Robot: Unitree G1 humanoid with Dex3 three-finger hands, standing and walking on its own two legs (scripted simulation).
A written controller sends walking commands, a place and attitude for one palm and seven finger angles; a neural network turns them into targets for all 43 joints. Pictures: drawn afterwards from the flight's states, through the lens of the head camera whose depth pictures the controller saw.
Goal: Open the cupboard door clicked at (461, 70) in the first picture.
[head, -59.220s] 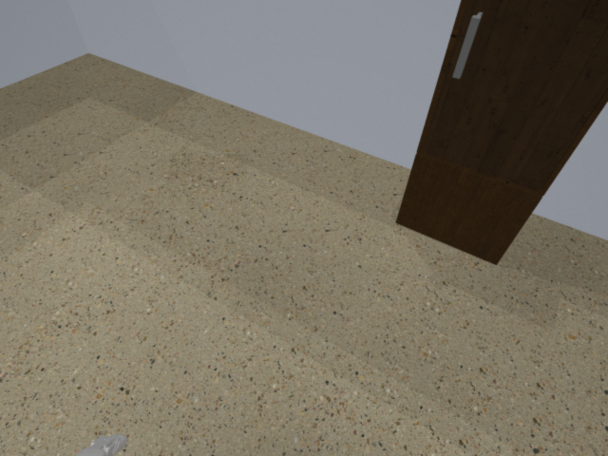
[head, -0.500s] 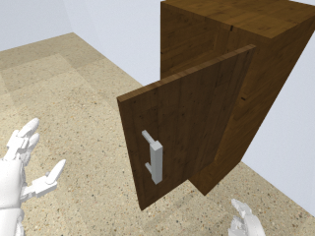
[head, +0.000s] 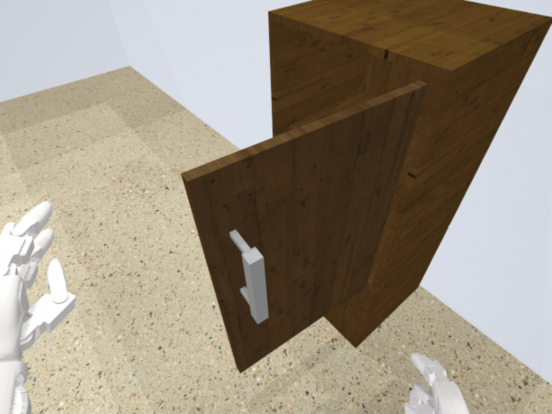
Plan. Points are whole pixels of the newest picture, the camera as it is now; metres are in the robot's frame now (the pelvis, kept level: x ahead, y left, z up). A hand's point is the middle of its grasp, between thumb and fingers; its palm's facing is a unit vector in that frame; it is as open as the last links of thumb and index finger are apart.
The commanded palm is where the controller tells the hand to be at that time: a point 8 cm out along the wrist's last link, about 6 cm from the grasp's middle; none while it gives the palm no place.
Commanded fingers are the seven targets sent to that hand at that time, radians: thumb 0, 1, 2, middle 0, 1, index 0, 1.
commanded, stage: step back with the hand held close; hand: left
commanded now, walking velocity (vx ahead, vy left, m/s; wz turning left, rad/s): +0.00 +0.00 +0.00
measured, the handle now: (249, 278) +0.30 +0.09 +0.05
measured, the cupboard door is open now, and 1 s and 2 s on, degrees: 84 84 84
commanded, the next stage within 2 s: stop stepping back and stand still in 1.28 s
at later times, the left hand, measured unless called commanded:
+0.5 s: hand (63, 320) +0.16 +0.25 +0.15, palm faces +0.31 -0.81 -0.50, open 7.4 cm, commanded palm +0.10 +0.30 +0.17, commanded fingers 0.00 0.90 0.90 -0.20 -0.30 -0.20 -0.30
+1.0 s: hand out of the picture +0.06 +0.29 +0.15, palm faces +0.43 -0.78 -0.46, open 7.4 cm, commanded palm +0.00 +0.33 +0.17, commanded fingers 0.00 0.90 0.90 -0.20 -0.30 -0.20 -0.30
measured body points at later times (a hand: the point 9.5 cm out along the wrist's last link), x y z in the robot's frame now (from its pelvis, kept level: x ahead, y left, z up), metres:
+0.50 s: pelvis -0.04 +0.00 -0.01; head -0.03 +0.00 +0.44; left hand +0.14 +0.29 +0.18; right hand +0.12 -0.25 -0.08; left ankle -0.01 +0.08 -0.74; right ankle -0.03 -0.10 -0.74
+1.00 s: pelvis -0.14 +0.03 -0.01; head -0.10 +0.04 +0.43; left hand +0.04 +0.33 +0.18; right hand +0.05 -0.19 -0.10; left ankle -0.01 +0.09 -0.74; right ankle -0.14 -0.10 -0.74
